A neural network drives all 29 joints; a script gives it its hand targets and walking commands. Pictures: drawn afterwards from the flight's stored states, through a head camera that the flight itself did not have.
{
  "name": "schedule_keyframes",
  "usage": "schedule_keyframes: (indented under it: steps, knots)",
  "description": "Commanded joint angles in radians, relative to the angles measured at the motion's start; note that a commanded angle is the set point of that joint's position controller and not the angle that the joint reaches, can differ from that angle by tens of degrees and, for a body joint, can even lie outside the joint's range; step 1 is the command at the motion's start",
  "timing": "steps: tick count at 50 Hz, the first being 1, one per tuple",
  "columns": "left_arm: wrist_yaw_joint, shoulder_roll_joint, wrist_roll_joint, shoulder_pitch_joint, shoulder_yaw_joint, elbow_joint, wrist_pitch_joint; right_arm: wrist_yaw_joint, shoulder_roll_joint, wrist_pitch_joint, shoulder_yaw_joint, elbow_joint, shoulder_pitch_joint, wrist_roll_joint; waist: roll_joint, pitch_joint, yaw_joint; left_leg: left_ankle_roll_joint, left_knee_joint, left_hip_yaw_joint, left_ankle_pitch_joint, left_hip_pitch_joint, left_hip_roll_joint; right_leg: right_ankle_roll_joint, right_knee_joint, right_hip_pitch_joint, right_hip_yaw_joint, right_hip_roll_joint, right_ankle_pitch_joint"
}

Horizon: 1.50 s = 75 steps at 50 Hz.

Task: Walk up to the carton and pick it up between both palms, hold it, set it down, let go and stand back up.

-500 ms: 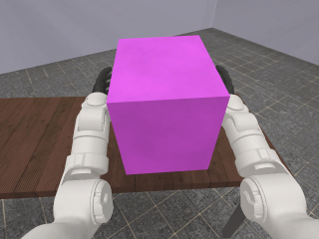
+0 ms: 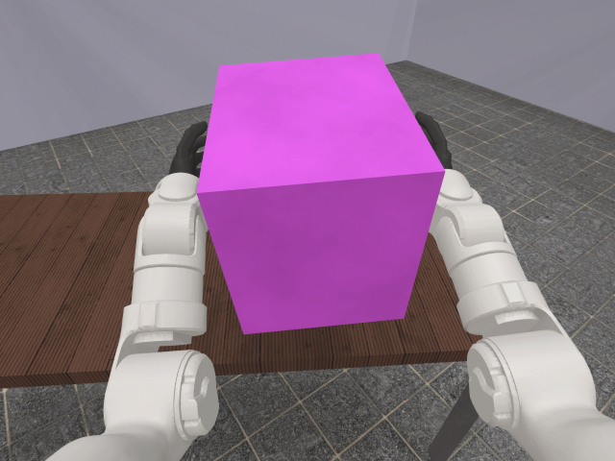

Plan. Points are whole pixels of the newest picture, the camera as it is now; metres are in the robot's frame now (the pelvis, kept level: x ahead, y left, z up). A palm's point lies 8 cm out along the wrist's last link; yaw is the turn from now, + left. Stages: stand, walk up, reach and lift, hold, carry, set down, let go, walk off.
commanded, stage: hold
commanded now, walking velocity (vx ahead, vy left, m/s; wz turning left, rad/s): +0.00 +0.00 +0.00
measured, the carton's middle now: (311, 192) +0.41 +0.00 +0.19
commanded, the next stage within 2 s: none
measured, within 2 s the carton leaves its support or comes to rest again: neither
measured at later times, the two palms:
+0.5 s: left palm (185, 181) +0.39 +0.16 +0.23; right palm (435, 173) +0.39 -0.15 +0.23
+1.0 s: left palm (185, 178) +0.38 +0.16 +0.23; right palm (436, 170) +0.39 -0.15 +0.24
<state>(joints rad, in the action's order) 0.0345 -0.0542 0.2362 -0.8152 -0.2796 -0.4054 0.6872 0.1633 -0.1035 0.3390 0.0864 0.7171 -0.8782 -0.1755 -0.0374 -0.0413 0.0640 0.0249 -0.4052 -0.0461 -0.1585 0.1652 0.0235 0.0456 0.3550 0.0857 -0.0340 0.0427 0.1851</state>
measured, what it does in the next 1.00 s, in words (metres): stands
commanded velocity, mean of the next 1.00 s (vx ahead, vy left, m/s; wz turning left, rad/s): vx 0.00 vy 0.00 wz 0.00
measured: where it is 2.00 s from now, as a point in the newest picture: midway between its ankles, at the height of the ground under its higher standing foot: outside the picture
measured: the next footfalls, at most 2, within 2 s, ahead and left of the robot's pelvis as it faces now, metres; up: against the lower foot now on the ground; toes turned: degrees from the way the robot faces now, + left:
none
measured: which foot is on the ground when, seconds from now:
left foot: down 0.00-1.00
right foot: down 0.00-1.00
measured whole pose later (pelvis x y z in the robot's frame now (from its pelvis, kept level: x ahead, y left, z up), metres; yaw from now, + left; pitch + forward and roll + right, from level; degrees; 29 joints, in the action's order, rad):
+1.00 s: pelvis +0.00 +0.00 +0.00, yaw +0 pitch -5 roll -1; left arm 0.03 -0.05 0.24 -0.82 -0.28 -0.39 0.73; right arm 0.17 -0.11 0.41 0.09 0.71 -0.90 -0.19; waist -0.03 -0.05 0.06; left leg 0.02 -0.41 -0.05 -0.16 0.16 0.02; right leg 0.05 0.35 0.08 -0.03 0.04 0.18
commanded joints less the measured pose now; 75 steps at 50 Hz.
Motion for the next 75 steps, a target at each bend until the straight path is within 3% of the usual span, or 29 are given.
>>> schedule_keyframes:
  steps: [1,5,6,10,11,13,15,18,21,24,27,28,29,30,32,37,41,42,46,47,50,52,53,59,60,63,68,73,75]
  knots:
    - [-0.144,0.679,-0.114,-0.628,0.389,0.197,-0.040,-0.076,0.640,0.014,-0.390,-0.251,-0.728,-0.203,0.068,-0.403,0.004,0.012,0.092,0.070,0.174,-0.209,-0.066,-0.014,-0.099,-0.125,-0.017,-0.131,-0.138]
    - [-0.144,0.688,-0.129,-0.671,0.394,0.198,-0.035,-0.082,0.640,0.027,-0.381,-0.242,-0.751,-0.207,0.064,-0.384,0.013,0.018,0.105,0.068,0.149,-0.189,-0.063,-0.017,-0.099,-0.117,-0.016,-0.134,-0.123]
    - [-0.143,0.687,-0.141,-0.704,0.416,0.238,-0.038,-0.081,0.639,0.026,-0.384,-0.251,-0.763,-0.209,0.091,-0.427,0.008,0.023,0.103,0.068,0.147,-0.198,-0.062,-0.020,-0.090,-0.122,-0.016,-0.136,-0.114]
    - [-0.141,0.686,-0.163,-0.704,0.416,0.214,-0.037,-0.078,0.655,0.023,-0.392,-0.310,-0.813,-0.203,0.054,-0.472,0.009,0.010,0.094,0.076,0.130,-0.199,-0.069,-0.014,-0.097,-0.119,-0.012,-0.134,-0.114]
    - [-0.140,0.684,-0.149,-0.722,0.410,0.196,-0.035,-0.080,0.641,0.031,-0.380,-0.263,-0.800,-0.204,0.078,-0.442,0.007,0.016,0.101,0.069,0.118,-0.192,-0.066,-0.019,-0.099,-0.107,-0.012,-0.133,-0.088]
    - [-0.142,0.679,-0.146,-0.731,0.406,0.197,-0.034,-0.085,0.645,0.040,-0.361,-0.229,-0.783,-0.197,0.075,-0.393,0.017,0.014,0.111,0.063,0.083,-0.153,-0.064,-0.020,-0.099,-0.098,-0.010,-0.132,-0.073]
    - [-0.142,0.694,-0.152,-0.699,0.410,0.212,-0.031,-0.081,0.653,0.036,-0.382,-0.267,-0.789,-0.209,0.072,-0.436,0.010,0.023,0.099,0.070,0.146,-0.186,-0.068,-0.020,-0.098,-0.115,-0.011,-0.136,-0.112]
    - [-0.142,0.687,-0.146,-0.721,0.399,0.200,-0.034,-0.082,0.657,0.041,-0.381,-0.261,-0.802,-0.214,0.066,-0.433,0.002,0.014,0.108,0.067,0.114,-0.174,-0.066,-0.018,-0.098,-0.115,-0.013,-0.135,-0.089]
    - [-0.133,0.699,-0.157,-0.726,0.421,0.208,-0.033,-0.087,0.647,0.033,-0.382,-0.274,-0.810,-0.225,0.095,-0.451,0.004,0.027,0.101,0.069,0.129,-0.176,-0.062,-0.024,-0.091,-0.115,-0.009,-0.138,-0.093]
    - [-0.142,0.690,-0.161,-0.715,0.407,0.178,-0.027,-0.084,0.645,0.039,-0.374,-0.261,-0.814,-0.206,0.058,-0.410,0.006,0.017,0.108,0.068,0.106,-0.155,-0.067,-0.019,-0.103,-0.109,-0.013,-0.134,-0.079]
    - [-0.142,0.684,-0.154,-0.723,0.412,0.184,-0.031,-0.083,0.651,0.043,-0.376,-0.255,-0.814,-0.214,0.076,-0.422,0.007,0.016,0.101,0.068,0.098,-0.159,-0.069,-0.021,-0.104,-0.098,-0.005,-0.133,-0.073]
    - [-0.139,0.686,-0.157,-0.730,0.409,0.218,-0.036,-0.082,0.666,0.041,-0.397,-0.288,-0.818,-0.229,0.058,-0.465,-0.002,0.012,0.099,0.064,0.139,-0.180,-0.064,-0.015,-0.094,-0.121,-0.015,-0.138,-0.111]
    - [-0.139,0.683,-0.140,-0.701,0.398,0.182,-0.027,-0.080,0.644,0.052,-0.383,-0.242,-0.796,-0.220,0.073,-0.414,0.003,0.017,0.102,0.064,0.128,-0.172,-0.065,-0.018,-0.097,-0.098,-0.010,-0.137,-0.088]
    - [-0.144,0.677,-0.145,-0.710,0.400,0.217,-0.027,-0.082,0.658,0.045,-0.389,-0.269,-0.807,-0.231,0.072,-0.440,-0.010,0.013,0.093,0.067,0.151,-0.174,-0.068,-0.016,-0.095,-0.110,-0.011,-0.138,-0.109]
    - [-0.146,0.667,-0.144,-0.727,0.387,0.197,-0.024,-0.082,0.658,0.050,-0.392,-0.275,-0.818,-0.226,0.059,-0.432,-0.008,0.007,0.099,0.070,0.130,-0.165,-0.069,-0.016,-0.099,-0.122,-0.010,-0.133,-0.092]
    - [-0.142,0.700,-0.154,-0.718,0.423,0.218,-0.025,-0.077,0.649,0.051,-0.380,-0.280,-0.797,-0.229,0.097,-0.449,0.013,0.026,0.096,0.063,0.148,-0.179,-0.065,-0.022,-0.090,-0.121,-0.010,-0.137,-0.107]
    - [-0.143,0.673,-0.142,-0.733,0.383,0.166,-0.024,-0.084,0.652,0.059,-0.374,-0.249,-0.830,-0.219,0.078,-0.408,-0.010,0.011,0.113,0.072,0.099,-0.145,-0.068,-0.017,-0.099,-0.099,-0.010,-0.134,-0.059]
    - [-0.146,0.682,-0.141,-0.698,0.378,0.155,-0.019,-0.078,0.667,0.055,-0.383,-0.285,-0.836,-0.227,0.052,-0.421,-0.014,0.004,0.107,0.074,0.110,-0.154,-0.069,-0.010,-0.101,-0.112,-0.007,-0.134,-0.075]
    - [-0.145,0.698,-0.162,-0.752,0.416,0.196,-0.024,-0.083,0.649,0.058,-0.368,-0.260,-0.814,-0.223,0.093,-0.431,0.007,0.025,0.117,0.069,0.100,-0.140,-0.062,-0.021,-0.093,-0.113,-0.010,-0.136,-0.055]
    - [-0.145,0.689,-0.164,-0.731,0.407,0.215,-0.027,-0.080,0.663,0.058,-0.390,-0.289,-0.816,-0.229,0.068,-0.463,0.004,0.016,0.100,0.071,0.138,-0.166,-0.066,-0.016,-0.086,-0.122,-0.011,-0.136,-0.107]
    - [-0.142,0.684,-0.158,-0.722,0.388,0.174,-0.024,-0.083,0.665,0.057,-0.388,-0.290,-0.843,-0.230,0.053,-0.449,-0.009,0.008,0.110,0.071,0.106,-0.145,-0.066,-0.019,-0.095,-0.119,-0.004,-0.131,-0.076]
    - [-0.146,0.667,-0.136,-0.735,0.374,0.180,-0.022,-0.082,0.667,0.068,-0.378,-0.236,-0.811,-0.232,0.068,-0.406,-0.011,0.013,0.111,0.076,0.116,-0.136,-0.069,-0.016,-0.092,-0.121,-0.007,-0.133,-0.077]
    - [-0.147,0.680,-0.145,-0.721,0.392,0.212,-0.022,-0.079,0.661,0.065,-0.386,-0.267,-0.802,-0.236,0.087,-0.444,-0.002,0.019,0.097,0.072,0.157,-0.165,-0.072,-0.016,-0.088,-0.123,-0.006,-0.133,-0.118]
    - [-0.156,0.662,-0.141,-0.732,0.375,0.177,-0.015,-0.076,0.655,0.076,-0.379,-0.258,-0.817,-0.230,0.060,-0.424,0.007,0.012,0.109,0.071,0.101,-0.145,-0.069,-0.015,-0.095,-0.122,-0.006,-0.130,-0.071]
    - [-0.153,0.666,-0.147,-0.741,0.389,0.186,-0.018,-0.079,0.661,0.072,-0.385,-0.263,-0.827,-0.233,0.068,-0.432,-0.007,0.012,0.109,0.067,0.109,-0.138,-0.070,-0.016,-0.097,-0.118,-0.005,-0.133,-0.074]
    - [-0.151,0.678,-0.157,-0.737,0.396,0.200,-0.023,-0.079,0.659,0.071,-0.384,-0.280,-0.819,-0.236,0.076,-0.451,0.001,0.017,0.101,0.068,0.137,-0.154,-0.067,-0.020,-0.089,-0.121,-0.003,-0.133,-0.096]
    - [-0.153,0.650,-0.138,-0.727,0.371,0.196,-0.018,-0.074,0.669,0.079,-0.400,-0.264,-0.811,-0.239,0.070,-0.426,-0.018,0.004,0.104,0.073,0.120,-0.148,-0.073,-0.010,-0.093,-0.123,0.001,-0.130,-0.085]
    - [-0.155,0.667,-0.163,-0.744,0.395,0.189,-0.019,-0.072,0.665,0.077,-0.381,-0.282,-0.834,-0.233,0.076,-0.441,0.006,0.011,0.104,0.071,0.112,-0.148,-0.071,-0.011,-0.094,-0.104,0.000,-0.129,-0.081]
    - [-0.159,0.663,-0.145,-0.769,0.382,0.193,-0.019,-0.079,0.666,0.077,-0.376,-0.250,-0.831,-0.225,0.077,-0.428,-0.002,0.016,0.115,0.070,0.094,-0.130,-0.070,-0.016,-0.090,-0.127,-0.008,-0.130,-0.058]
